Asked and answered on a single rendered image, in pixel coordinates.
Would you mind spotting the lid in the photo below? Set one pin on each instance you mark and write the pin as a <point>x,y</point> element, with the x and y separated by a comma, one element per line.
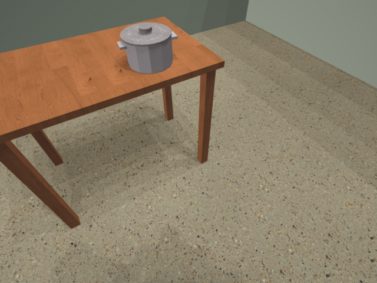
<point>132,36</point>

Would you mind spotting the pot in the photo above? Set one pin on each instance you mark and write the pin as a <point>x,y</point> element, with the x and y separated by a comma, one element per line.
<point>149,60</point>

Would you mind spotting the table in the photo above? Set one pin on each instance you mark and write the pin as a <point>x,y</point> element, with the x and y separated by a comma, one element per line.
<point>48,84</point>

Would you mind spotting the knob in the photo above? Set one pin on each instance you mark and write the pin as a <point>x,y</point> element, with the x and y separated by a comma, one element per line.
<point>145,28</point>

